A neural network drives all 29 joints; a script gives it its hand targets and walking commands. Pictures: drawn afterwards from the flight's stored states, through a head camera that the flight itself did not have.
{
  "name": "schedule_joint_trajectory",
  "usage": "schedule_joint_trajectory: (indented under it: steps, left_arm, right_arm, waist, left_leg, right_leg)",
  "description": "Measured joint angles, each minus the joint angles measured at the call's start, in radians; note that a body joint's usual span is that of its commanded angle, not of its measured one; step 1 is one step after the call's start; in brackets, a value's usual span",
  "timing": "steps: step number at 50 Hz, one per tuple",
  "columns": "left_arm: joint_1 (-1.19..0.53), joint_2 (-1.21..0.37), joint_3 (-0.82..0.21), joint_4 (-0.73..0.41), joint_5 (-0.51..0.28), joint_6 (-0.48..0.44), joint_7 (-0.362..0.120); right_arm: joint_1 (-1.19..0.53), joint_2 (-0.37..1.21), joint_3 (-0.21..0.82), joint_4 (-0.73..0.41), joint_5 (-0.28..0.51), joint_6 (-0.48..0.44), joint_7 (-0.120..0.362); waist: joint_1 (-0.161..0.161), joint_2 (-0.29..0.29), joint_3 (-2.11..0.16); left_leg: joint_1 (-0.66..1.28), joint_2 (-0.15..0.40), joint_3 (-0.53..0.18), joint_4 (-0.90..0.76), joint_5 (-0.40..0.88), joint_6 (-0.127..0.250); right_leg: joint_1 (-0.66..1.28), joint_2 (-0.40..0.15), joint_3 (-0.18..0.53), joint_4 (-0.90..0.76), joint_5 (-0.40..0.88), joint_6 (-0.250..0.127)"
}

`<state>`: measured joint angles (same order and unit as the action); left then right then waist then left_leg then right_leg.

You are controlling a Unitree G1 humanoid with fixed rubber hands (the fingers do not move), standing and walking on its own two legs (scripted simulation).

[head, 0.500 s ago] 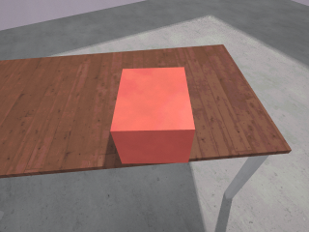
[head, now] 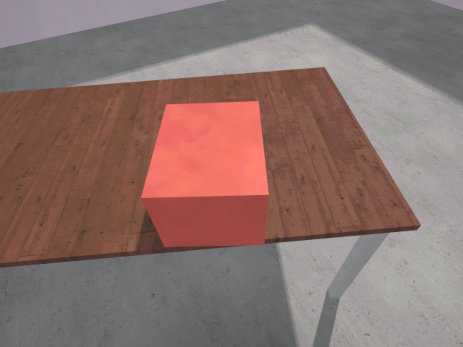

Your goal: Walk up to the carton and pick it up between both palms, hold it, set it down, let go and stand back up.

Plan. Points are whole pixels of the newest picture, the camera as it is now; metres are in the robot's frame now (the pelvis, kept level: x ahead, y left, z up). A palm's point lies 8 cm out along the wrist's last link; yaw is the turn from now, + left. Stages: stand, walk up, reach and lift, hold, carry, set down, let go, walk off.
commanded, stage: walk up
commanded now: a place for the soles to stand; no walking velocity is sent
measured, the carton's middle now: (213, 171) +0.51 +0.06 -0.03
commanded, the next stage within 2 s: reach and lift in 1.76 s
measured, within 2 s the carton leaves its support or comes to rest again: neither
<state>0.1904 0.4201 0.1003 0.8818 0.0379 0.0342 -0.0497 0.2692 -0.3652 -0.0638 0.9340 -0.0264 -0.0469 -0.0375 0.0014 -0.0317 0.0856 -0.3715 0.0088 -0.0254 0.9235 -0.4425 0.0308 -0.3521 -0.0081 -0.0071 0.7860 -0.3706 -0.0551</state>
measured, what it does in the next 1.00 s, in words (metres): steps on the spot: left foot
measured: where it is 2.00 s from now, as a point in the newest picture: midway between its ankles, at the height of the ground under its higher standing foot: outside the picture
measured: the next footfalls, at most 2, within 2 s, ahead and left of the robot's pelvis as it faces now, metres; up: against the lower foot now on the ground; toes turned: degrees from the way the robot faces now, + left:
left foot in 0.38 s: +0.08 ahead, +0.15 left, +0.00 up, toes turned +0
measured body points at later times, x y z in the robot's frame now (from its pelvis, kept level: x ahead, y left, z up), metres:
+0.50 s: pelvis +0.00 +0.01 +0.01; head +0.01 +0.01 +0.46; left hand +0.09 +0.32 -0.11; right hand +0.07 -0.31 -0.11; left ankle +0.08 +0.15 -0.71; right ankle +0.00 -0.08 -0.70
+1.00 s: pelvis +0.02 +0.00 +0.01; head +0.05 +0.00 +0.46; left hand +0.11 +0.32 -0.10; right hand +0.11 -0.31 -0.10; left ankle +0.05 +0.15 -0.71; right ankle +0.01 -0.08 -0.71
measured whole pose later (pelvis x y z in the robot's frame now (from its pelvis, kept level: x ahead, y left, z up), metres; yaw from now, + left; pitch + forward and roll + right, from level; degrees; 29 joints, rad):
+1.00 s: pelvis +0.02 +0.00 +0.01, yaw +1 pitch -2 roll +1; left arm 0.18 0.40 0.06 0.90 0.02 0.01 -0.02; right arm 0.21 -0.37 -0.05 0.93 -0.03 -0.04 -0.04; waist 0.00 -0.03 0.10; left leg -0.31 0.00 -0.03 0.65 -0.32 0.01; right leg -0.23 0.01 -0.03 0.63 -0.35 -0.05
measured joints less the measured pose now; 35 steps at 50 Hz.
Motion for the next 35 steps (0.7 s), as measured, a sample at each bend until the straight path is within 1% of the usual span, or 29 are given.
schedule_joint_trajectory:
  steps: [2, 5, 9, 13, 16, 19, 20, 21, 23, 25, 27, 28, 30, 31, 35]
  left_arm:
    - [0.002, -0.012, -0.002, 0.0, 0.0, 0.0, 0.002]
    - [0.002, -0.029, -0.006, -0.001, 0.0, -0.012, 0.01]
    - [0.002, -0.042, -0.01, 0.0, 0.0, -0.023, 0.016]
    - [0.002, -0.043, -0.018, 0.0, -0.003, -0.023, 0.022]
    - [0.002, -0.043, -0.027, 0.0, -0.007, -0.02, 0.023]
    - [-0.001, -0.043, -0.035, 0.0, -0.017, -0.013, 0.022]
    - [-0.006, -0.044, -0.037, 0.0, -0.019, -0.007, 0.022]
    - [-0.008, -0.044, -0.038, 0.001, -0.021, -0.001, 0.021]
    - [-0.008, -0.039, -0.038, 0.001, -0.023, 0.012, 0.016]
    - [-0.007, -0.034, -0.034, 0.0, -0.025, 0.014, 0.009]
    - [0.0, -0.026, -0.03, 0.0, -0.024, 0.014, 0.006]
    - [0.006, -0.025, -0.025, 0.001, -0.022, 0.012, 0.007]
    - [0.02, -0.025, -0.025, 0.005, -0.012, 0.007, 0.008]
    - [0.024, -0.025, -0.025, 0.009, -0.01, 0.003, 0.011]
    - [0.025, -0.026, -0.027, 0.014, -0.01, -0.026, 0.026]
  right_arm:
    - [0.0, 0.0, 0.0, 0.0, 0.0, 0.0, 0.0]
    - [0.0, -0.001, 0.0, 0.0, 0.0, 0.0, 0.0]
    - [0.0, -0.001, 0.0, 0.0, 0.0, 0.001, 0.0]
    - [0.0, -0.001, 0.0, 0.0, 0.0, 0.001, 0.0]
    - [0.0, -0.001, 0.0, 0.0, 0.0, 0.001, 0.0]
    - [0.0, -0.001, 0.0, 0.002, 0.0, -0.001, 0.0]
    - [-0.002, -0.001, 0.001, 0.002, 0.0, -0.002, 0.0]
    - [-0.004, -0.001, 0.006, 0.002, 0.0, -0.002, 0.0]
    - [-0.006, -0.001, 0.009, 0.002, 0.0, -0.002, 0.0]
    - [-0.019, -0.001, 0.009, 0.001, 0.0, -0.002, 0.0]
    - [-0.032, 0.0, 0.009, -0.007, 0.0, 0.0, 0.0]
    - [-0.04, 0.0, 0.009, -0.009, 0.0, 0.005, 0.0]
    - [-0.048, 0.0, 0.011, -0.01, 0.0, 0.017, 0.0]
    - [-0.05, 0.0, 0.011, -0.01, 0.0, 0.018, 0.0]
    - [-0.049, -0.001, 0.011, -0.008, 0.0, 0.019, 0.0]
  waist:
    - [-0.001, 0.001, 0.001]
    - [-0.001, 0.001, 0.002]
    - [-0.002, 0.002, 0.002]
    - [-0.002, 0.002, 0.003]
    - [-0.002, 0.003, 0.002]
    - [-0.002, 0.004, 0.002]
    - [-0.002, 0.003, 0.009]
    - [-0.002, 0.0, 0.015]
    - [-0.002, -0.006, 0.014]
    - [-0.001, -0.007, 0.013]
    - [0.0, -0.008, 0.012]
    - [-0.001, -0.004, 0.013]
    - [0.0, 0.0, 0.014]
    - [-0.001, 0.0, 0.013]
    - [-0.001, 0.001, 0.013]
  left_leg:
    - [-0.023, -0.012, -0.001, 0.076, -0.007, 0.006]
    - [-0.028, -0.012, -0.002, 0.088, 0.008, -0.002]
    - [-0.029, -0.012, -0.003, 0.008, 0.014, -0.023]
    - [-0.027, -0.012, 0.006, -0.117, 0.016, -0.023]
    - [-0.012, -0.012, 0.027, -0.21, 0.09, -0.011]
    - [0.05, -0.011, 0.038, -0.363, 0.175, 0.002]
    - [0.049, -0.011, 0.037, -0.363, 0.238, -0.007]
    - [0.046, -0.012, 0.037, -0.341, 0.251, -0.015]
    - [0.046, -0.011, 0.036, -0.317, 0.233, -0.016]
    - [0.042, -0.01, 0.035, -0.317, 0.227, -0.019]
    - [0.033, -0.008, 0.036, -0.312, 0.226, -0.022]
    - [0.027, -0.003, 0.033, -0.298, 0.21, -0.022]
    - [0.009, -0.005, 0.024, -0.236, 0.108, -0.009]
    - [0.0, -0.011, 0.013, -0.204, 0.082, -0.006]
    - [-0.002, -0.011, 0.002, -0.18, 0.069, -0.001]
  right_leg:
    - [0.022, 0.001, -0.002, -0.04, 0.01, -0.011]
    - [0.051, 0.007, -0.002, -0.116, 0.051, -0.014]
    - [0.072, 0.012, -0.004, -0.194, 0.093, -0.02]
    - [0.073, 0.012, -0.01, -0.204, 0.098, -0.023]
    - [0.069, 0.012, -0.015, -0.189, 0.091, -0.018]
    - [0.046, 0.014, -0.016, -0.118, 0.054, -0.004]
    - [0.038, 0.014, -0.016, -0.086, 0.032, -0.001]
    - [0.036, 0.014, -0.015, -0.052, -0.007, -0.001]
    - [0.031, 0.014, -0.016, 0.037, -0.054, 0.0]
    - [0.04, 0.013, -0.014, 0.061, -0.067, 0.001]
    - [0.086, 0.013, -0.013, -0.04, -0.082, 0.001]
    - [0.098, 0.017, -0.016, -0.077, -0.051, 0.001]
    - [0.103, 0.021, -0.02, -0.091, -0.017, 0.001]
    - [0.107, 0.021, -0.02, -0.102, -0.01, 0.001]
    - [0.117, 0.018, -0.021, -0.152, 0.014, -0.003]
